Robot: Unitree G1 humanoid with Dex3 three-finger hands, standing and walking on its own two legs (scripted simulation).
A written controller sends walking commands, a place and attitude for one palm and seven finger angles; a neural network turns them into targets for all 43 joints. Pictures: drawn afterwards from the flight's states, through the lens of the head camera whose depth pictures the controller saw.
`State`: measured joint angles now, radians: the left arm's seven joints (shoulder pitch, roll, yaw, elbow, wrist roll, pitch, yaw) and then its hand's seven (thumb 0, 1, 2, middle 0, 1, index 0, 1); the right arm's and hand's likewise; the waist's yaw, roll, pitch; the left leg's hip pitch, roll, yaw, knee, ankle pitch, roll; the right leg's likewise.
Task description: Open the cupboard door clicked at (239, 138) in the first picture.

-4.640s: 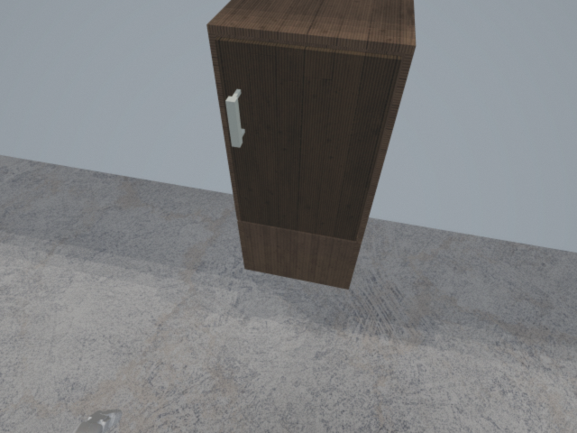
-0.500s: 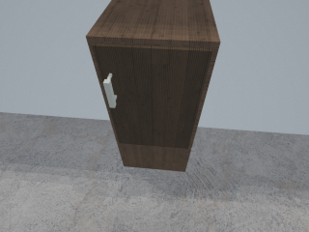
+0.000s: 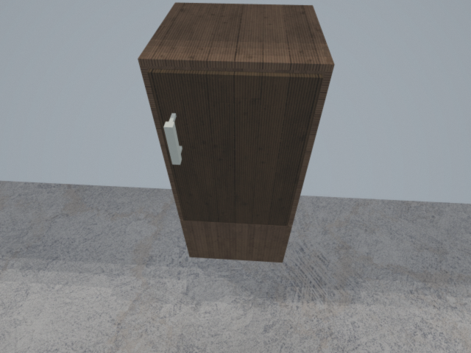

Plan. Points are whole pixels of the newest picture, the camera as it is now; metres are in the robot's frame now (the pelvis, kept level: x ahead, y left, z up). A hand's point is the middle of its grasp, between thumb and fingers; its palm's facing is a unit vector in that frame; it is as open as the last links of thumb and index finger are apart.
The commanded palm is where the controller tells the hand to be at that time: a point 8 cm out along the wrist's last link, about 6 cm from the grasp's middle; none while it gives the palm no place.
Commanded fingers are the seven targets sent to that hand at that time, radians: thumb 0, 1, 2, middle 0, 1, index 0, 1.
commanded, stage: look again from close up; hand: left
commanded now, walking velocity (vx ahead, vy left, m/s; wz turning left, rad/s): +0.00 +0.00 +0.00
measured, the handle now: (175, 139) +0.61 +0.20 +0.00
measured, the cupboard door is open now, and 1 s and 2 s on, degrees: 0 0 0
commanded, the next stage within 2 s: shuffle to correct the standing spot in 0.20 s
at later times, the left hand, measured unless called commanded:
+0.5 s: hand out of the picture -0.01 +0.18 -0.18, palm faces +0.00 -0.99 -0.16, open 7.4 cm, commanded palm none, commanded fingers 0.00 0.90 0.90 -0.20 -0.30 -0.20 -0.30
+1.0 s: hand out of the picture +0.10 +0.21 -0.18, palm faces +0.03 -0.98 -0.21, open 7.4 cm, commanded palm none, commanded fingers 0.00 0.90 0.90 -0.20 -0.30 -0.20 -0.30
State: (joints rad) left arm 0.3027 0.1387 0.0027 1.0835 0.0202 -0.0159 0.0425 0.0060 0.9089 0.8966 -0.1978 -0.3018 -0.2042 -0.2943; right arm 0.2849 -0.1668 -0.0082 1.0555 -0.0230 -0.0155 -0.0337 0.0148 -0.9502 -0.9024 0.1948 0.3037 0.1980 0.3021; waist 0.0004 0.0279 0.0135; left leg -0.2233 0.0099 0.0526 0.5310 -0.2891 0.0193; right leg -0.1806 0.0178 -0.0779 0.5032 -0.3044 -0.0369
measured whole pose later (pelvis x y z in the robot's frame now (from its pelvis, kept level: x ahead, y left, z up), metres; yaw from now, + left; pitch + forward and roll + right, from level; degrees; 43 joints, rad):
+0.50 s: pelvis +0.02 +0.02 +0.00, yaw -1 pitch +1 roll +1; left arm 0.34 0.14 0.00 1.10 0.03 0.00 0.01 0.01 0.91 0.90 -0.20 -0.30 -0.20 -0.29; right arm 0.34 -0.14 0.01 1.10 -0.02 -0.02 -0.02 0.01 -0.91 -0.90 0.20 0.30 0.20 0.30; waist 0.00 -0.02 0.01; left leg -0.22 -0.04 0.09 0.51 -0.30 0.06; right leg -0.22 -0.03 -0.04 0.55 -0.35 -0.02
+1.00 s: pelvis +0.10 +0.03 +0.00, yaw -1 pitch +1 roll -1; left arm 0.26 0.17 0.03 1.04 0.03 0.03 0.05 0.01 0.91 0.90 -0.20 -0.30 -0.20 -0.29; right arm 0.13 -0.15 -0.01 0.99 -0.01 -0.03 -0.05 0.01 -0.93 -0.90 0.20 0.30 0.20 0.30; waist 0.02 -0.01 0.10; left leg -0.27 0.01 0.10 0.50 -0.25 0.06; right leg -0.39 -0.03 -0.03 0.94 -0.51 0.03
